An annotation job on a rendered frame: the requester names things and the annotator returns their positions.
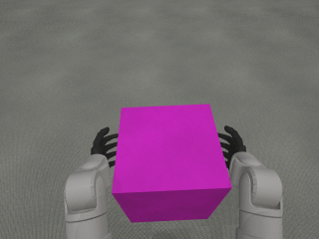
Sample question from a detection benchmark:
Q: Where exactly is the robot left forearm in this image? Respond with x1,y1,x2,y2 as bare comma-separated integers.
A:
64,153,112,239

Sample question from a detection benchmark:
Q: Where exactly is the carton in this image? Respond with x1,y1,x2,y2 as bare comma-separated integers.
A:
112,104,232,223

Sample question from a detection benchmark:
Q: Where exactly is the robot right hand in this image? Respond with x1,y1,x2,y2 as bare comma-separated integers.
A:
217,125,246,170

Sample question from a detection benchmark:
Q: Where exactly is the robot right forearm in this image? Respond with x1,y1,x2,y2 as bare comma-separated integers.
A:
229,151,285,239

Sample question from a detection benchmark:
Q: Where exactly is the robot left hand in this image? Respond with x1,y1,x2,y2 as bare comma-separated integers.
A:
91,126,119,167

